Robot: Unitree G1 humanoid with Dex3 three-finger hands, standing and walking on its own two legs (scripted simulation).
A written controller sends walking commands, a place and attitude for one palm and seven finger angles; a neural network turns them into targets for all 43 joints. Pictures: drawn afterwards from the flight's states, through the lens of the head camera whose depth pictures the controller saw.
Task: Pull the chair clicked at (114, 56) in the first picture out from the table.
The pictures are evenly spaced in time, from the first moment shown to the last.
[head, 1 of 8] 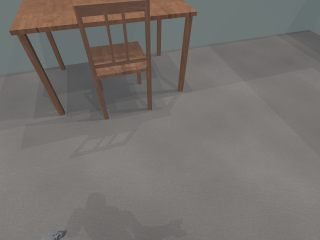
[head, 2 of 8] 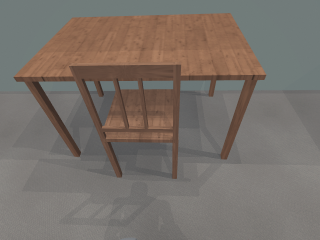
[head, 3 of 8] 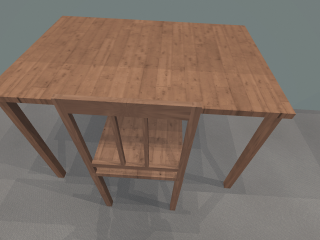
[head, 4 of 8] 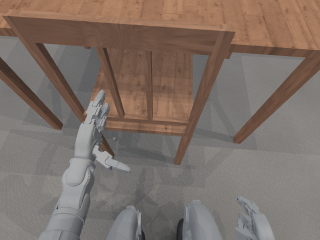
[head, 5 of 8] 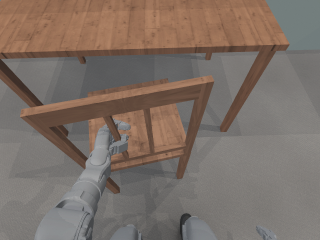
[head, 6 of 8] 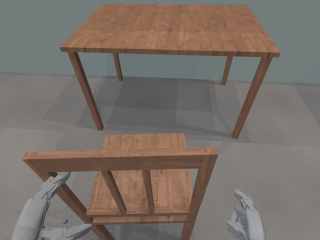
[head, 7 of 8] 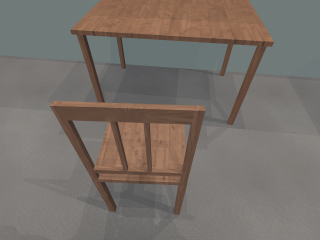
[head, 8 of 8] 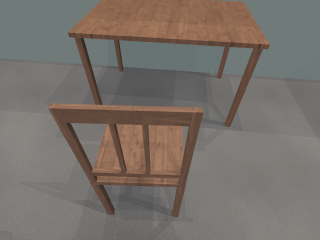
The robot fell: no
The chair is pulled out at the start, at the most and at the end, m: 0.00 0.64 0.62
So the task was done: yes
